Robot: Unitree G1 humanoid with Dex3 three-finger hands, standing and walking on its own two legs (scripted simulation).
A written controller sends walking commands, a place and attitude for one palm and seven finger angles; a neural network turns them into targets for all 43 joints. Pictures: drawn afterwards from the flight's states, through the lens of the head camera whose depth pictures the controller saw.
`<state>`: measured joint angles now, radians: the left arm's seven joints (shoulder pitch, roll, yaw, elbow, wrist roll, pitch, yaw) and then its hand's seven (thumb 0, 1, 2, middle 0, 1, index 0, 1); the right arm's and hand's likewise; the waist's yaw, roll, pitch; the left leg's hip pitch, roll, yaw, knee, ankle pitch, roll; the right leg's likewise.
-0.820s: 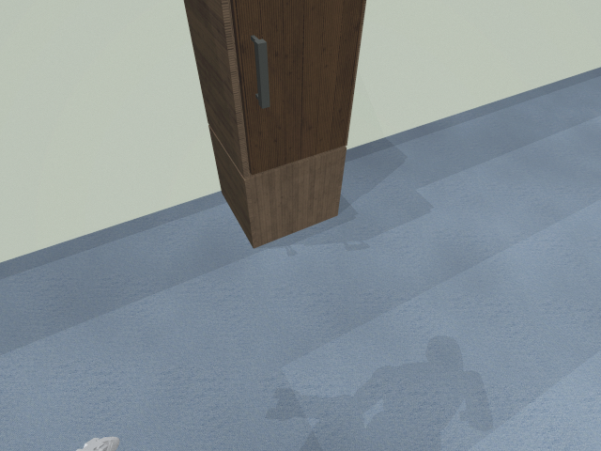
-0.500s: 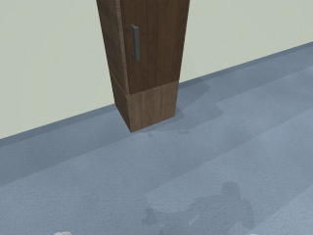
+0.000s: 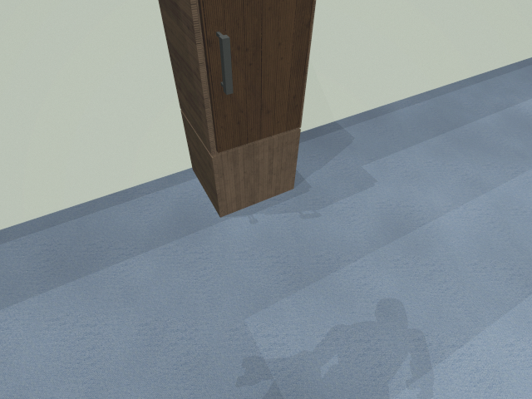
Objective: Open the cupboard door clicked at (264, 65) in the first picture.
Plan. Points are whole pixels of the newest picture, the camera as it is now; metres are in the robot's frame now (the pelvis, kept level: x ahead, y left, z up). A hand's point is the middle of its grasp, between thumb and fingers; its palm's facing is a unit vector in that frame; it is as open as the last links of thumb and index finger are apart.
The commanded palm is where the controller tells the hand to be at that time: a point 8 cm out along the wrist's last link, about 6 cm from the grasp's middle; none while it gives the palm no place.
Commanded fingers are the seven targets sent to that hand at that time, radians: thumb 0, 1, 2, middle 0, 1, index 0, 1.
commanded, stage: stand and wait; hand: left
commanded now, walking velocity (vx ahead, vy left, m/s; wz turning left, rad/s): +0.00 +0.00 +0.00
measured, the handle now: (223, 63) +1.04 +0.20 +0.01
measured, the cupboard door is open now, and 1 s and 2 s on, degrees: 0 0 0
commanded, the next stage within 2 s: look at it before walking up in 0.04 s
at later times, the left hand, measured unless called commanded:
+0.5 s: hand out of the picture +0.09 +0.25 -0.16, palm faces -0.03 -0.94 -0.33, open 7.4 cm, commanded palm none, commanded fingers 0.00 0.90 0.90 -0.20 -0.30 -0.20 -0.30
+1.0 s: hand out of the picture +0.09 +0.21 -0.17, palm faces -0.11 -0.95 -0.29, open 7.4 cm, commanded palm none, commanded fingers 0.00 0.90 0.90 -0.20 -0.30 -0.20 -0.30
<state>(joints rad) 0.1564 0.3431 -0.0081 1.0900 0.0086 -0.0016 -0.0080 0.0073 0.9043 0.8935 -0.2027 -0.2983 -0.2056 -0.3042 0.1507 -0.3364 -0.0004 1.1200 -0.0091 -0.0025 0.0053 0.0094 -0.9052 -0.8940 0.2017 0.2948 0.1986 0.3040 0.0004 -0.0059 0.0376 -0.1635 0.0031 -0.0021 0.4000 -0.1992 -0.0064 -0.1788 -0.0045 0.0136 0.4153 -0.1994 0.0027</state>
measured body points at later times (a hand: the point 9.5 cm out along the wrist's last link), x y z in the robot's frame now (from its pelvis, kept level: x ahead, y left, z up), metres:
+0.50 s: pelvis +0.01 +0.00 +0.00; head +0.02 +0.00 +0.45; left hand +0.09 +0.29 -0.13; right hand +0.10 -0.29 -0.13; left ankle +0.01 +0.12 -0.74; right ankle +0.02 -0.12 -0.74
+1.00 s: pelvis +0.01 -0.01 -0.01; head +0.03 -0.01 +0.44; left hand +0.10 +0.26 -0.15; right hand +0.08 -0.28 -0.15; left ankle +0.01 +0.12 -0.74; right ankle +0.02 -0.12 -0.74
